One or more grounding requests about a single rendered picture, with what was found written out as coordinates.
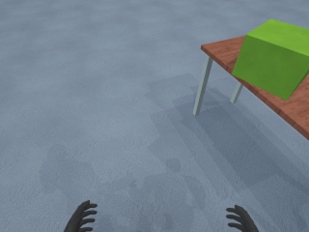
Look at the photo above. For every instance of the robot right hand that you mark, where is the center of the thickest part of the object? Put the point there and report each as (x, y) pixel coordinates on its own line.
(247, 223)

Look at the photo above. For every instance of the carton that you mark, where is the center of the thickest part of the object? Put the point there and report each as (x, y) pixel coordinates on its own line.
(274, 57)

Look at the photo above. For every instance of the robot left hand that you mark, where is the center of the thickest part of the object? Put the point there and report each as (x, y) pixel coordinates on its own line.
(76, 220)

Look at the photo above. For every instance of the table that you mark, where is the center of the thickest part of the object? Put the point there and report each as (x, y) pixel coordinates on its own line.
(294, 110)

